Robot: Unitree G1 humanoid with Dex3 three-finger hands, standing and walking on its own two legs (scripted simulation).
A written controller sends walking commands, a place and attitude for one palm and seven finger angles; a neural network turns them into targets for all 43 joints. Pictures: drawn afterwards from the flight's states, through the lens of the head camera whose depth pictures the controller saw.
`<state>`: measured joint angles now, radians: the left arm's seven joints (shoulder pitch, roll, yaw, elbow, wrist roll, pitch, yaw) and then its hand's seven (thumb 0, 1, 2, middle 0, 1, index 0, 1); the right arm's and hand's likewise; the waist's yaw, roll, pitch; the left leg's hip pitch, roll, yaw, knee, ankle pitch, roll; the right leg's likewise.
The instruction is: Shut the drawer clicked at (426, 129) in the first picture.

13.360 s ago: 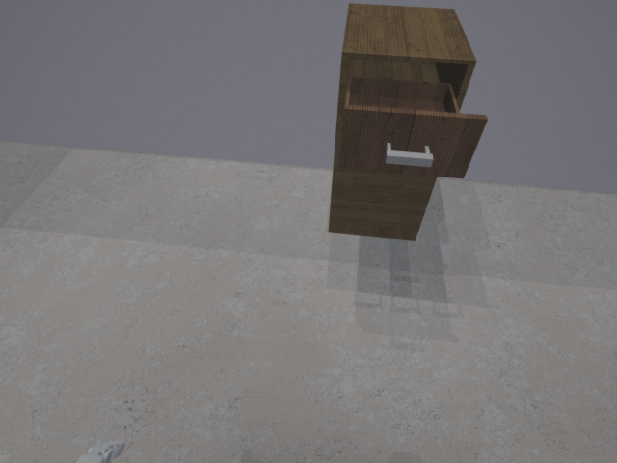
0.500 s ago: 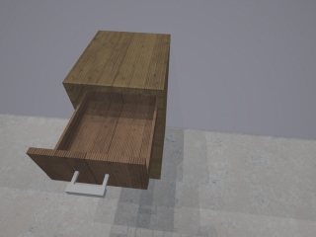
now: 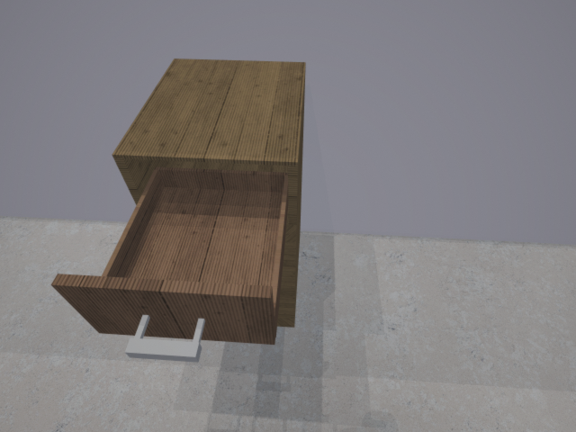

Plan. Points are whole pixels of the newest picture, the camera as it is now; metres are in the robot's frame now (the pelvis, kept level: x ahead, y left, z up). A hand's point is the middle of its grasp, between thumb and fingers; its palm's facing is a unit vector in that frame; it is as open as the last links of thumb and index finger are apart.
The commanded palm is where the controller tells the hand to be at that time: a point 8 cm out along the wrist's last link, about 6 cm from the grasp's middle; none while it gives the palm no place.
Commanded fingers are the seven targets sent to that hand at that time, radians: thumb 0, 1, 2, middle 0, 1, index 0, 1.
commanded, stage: raise the hand and make a fist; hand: left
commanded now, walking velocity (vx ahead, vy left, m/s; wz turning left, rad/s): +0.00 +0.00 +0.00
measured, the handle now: (168, 336) +0.28 +0.22 -0.08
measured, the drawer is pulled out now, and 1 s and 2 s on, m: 0.30 0.28 0.28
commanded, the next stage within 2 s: bring the fist close to the handle in 1.98 s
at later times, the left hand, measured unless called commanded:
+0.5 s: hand out of the picture +0.11 +0.16 -0.03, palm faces +0.15 -0.99 -0.04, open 6.1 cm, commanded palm +0.08 +0.22 -0.04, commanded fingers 0.00 0.90 0.90 -0.64 -0.78 -0.64 -0.78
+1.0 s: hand out of the picture +0.11 +0.18 -0.03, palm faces -0.01 -1.00 -0.05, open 3.5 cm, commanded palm +0.07 +0.24 -0.01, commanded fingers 0.00 0.90 0.90 -1.14 -1.32 -1.14 -1.32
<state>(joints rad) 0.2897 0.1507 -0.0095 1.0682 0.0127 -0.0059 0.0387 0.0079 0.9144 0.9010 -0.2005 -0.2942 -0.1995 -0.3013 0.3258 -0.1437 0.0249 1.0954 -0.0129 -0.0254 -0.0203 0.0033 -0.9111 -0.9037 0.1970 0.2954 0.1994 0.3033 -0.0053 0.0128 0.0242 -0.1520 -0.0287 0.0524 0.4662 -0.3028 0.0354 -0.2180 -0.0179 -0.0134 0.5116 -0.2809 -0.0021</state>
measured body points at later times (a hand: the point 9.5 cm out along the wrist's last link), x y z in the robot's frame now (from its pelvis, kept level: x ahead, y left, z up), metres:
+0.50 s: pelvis -0.03 -0.03 -0.06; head +0.00 -0.01 +0.38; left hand +0.10 +0.21 -0.03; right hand +0.22 -0.26 -0.08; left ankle -0.03 +0.10 -0.74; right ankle +0.00 -0.12 -0.74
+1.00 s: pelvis -0.04 -0.02 -0.07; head +0.01 -0.01 +0.37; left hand +0.11 +0.23 -0.02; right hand +0.12 -0.26 -0.15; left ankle -0.03 +0.10 -0.74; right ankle +0.00 -0.12 -0.74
